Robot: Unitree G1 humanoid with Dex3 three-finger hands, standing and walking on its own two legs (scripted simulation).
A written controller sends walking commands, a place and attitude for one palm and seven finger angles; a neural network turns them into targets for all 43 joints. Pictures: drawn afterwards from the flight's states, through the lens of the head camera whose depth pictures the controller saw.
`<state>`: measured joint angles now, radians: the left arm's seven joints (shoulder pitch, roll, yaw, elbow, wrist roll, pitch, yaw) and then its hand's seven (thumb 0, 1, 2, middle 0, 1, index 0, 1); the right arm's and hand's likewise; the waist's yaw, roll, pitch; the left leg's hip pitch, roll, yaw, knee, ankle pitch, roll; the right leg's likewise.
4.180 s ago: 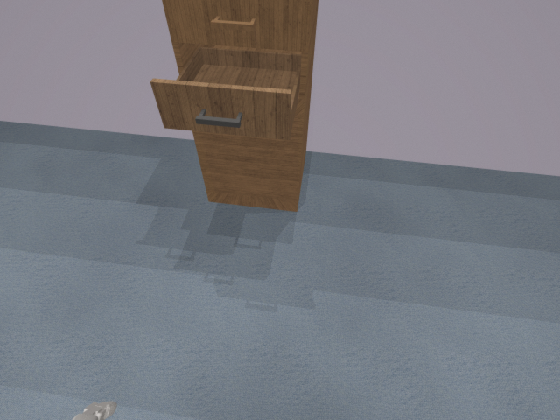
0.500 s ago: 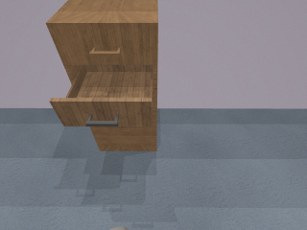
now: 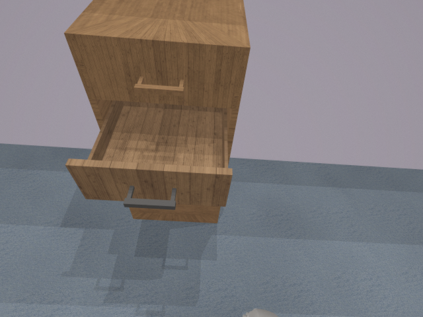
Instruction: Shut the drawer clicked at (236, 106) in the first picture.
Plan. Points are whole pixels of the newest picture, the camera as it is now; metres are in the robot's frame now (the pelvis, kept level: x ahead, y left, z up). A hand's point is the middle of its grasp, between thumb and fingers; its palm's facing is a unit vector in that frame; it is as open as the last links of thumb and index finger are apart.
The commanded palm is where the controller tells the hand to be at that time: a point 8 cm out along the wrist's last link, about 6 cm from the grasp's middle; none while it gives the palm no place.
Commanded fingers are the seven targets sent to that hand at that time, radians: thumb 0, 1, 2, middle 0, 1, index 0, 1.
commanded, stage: come to a stop and stand still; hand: left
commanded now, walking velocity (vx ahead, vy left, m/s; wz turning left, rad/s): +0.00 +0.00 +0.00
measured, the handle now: (151, 197) +0.39 +0.18 -0.09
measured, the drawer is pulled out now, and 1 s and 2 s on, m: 0.24 0.24 0.24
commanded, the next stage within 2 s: look again from close up in 1.48 s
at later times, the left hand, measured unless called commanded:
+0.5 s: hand out of the picture +0.07 +0.16 -0.17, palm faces +0.11 -0.97 -0.23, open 7.3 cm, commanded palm none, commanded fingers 0.00 0.90 0.90 -0.20 -0.30 -0.20 -0.30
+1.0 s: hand out of the picture -0.05 +0.17 -0.18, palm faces +0.05 -0.98 -0.18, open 7.4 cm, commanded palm none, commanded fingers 0.00 0.90 0.90 -0.20 -0.30 -0.20 -0.30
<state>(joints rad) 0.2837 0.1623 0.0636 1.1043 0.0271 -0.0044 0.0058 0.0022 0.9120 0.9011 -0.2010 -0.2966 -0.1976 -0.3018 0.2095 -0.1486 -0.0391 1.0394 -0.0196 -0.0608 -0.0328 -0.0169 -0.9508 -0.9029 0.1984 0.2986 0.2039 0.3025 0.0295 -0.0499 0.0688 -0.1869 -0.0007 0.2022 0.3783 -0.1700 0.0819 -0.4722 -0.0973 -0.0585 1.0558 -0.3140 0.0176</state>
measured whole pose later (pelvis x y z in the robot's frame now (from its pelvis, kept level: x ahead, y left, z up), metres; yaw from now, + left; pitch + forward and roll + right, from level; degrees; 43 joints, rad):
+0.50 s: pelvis +0.01 -0.03 -0.01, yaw +3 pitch -2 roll +1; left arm 0.14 0.14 0.06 1.03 0.03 0.01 0.05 0.00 0.93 0.90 -0.21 -0.30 -0.20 -0.30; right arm 0.25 -0.15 -0.06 1.09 -0.01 0.06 -0.03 0.01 -0.91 -0.90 0.20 0.30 0.20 0.30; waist 0.00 0.02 0.08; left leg -0.31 0.02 0.05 0.83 -0.48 -0.03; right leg -0.30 -0.06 -0.10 0.50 -0.17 -0.02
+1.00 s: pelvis -0.03 +0.00 +0.00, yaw +1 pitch +1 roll +1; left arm 0.29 0.16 0.05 1.14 0.02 0.04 0.01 0.00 0.91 0.90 -0.20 -0.30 -0.20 -0.30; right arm 0.32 -0.10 -0.02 1.12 -0.03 -0.01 -0.05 0.01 -0.91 -0.90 0.20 0.30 0.20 0.30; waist -0.02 -0.03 0.04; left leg -0.16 0.00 0.08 0.35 -0.19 0.01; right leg -0.30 -0.03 -0.03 0.70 -0.40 0.02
